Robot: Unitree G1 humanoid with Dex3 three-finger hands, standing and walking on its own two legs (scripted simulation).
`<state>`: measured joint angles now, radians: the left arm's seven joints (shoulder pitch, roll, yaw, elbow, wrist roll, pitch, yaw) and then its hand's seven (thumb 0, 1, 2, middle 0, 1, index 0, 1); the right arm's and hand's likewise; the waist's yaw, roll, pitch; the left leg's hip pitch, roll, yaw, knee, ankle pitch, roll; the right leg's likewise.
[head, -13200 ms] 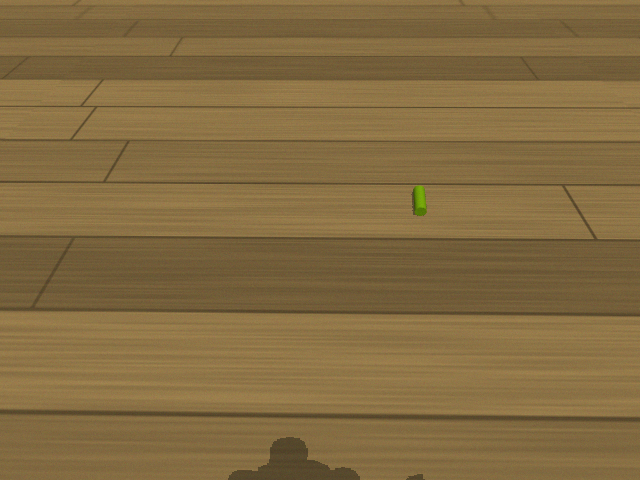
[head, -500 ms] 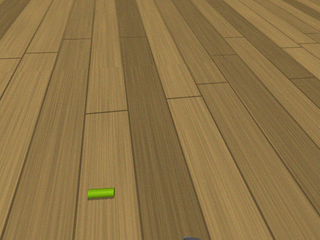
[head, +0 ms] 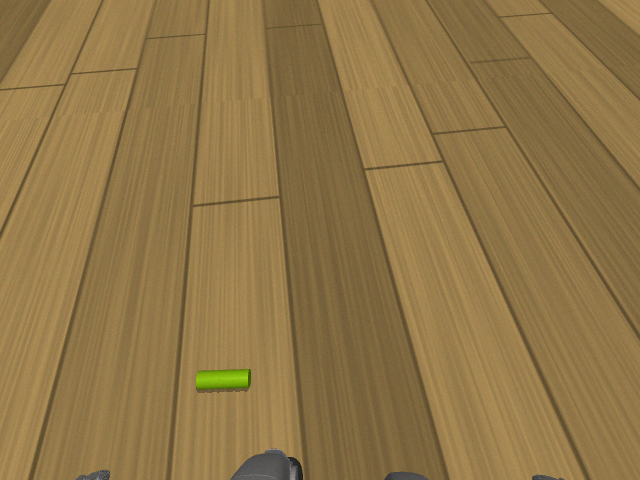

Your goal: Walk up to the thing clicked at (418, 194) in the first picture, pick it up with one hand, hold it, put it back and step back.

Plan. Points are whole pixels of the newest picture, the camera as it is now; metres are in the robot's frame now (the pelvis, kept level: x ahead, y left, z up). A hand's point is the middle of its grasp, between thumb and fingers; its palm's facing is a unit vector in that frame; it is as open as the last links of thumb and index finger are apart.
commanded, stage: walk up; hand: left
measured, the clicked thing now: (224, 379) +0.44 +0.32 -0.72
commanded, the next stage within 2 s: stand in 1.64 s
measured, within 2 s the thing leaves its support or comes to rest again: neither
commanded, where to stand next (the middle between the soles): +0.00 +0.01 m, yaw +0 degrees
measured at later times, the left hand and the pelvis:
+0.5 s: hand out of the picture +0.02 +0.29 -0.12, palm faces -0.03 -0.89 -0.46, open 7.3 cm; pelvis -0.04 +0.01 +0.01, yaw +1 degrees
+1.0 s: hand out of the picture +0.03 +0.27 -0.13, palm faces -0.01 -0.95 -0.32, open 7.3 cm; pelvis -0.04 +0.02 +0.02, yaw +1 degrees
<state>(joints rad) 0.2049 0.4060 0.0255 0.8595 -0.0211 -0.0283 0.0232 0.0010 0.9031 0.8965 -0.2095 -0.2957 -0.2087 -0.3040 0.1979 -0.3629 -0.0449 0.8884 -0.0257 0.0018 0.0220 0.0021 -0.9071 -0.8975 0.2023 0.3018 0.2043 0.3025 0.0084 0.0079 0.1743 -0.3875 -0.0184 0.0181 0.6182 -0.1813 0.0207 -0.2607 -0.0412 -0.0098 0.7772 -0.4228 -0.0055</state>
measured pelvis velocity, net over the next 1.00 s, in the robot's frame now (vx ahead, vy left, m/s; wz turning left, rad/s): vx -0.04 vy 0.02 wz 0.01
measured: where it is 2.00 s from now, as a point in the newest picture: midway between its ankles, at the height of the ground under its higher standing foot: outside the picture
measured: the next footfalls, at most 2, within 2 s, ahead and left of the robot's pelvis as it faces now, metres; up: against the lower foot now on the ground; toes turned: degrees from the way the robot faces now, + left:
left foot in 0.52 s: +0.01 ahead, +0.20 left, +0.00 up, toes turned +0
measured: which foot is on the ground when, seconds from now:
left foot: down 0.00-0.26, up 0.28-0.50, down 0.52-1.00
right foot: down 0.00-1.00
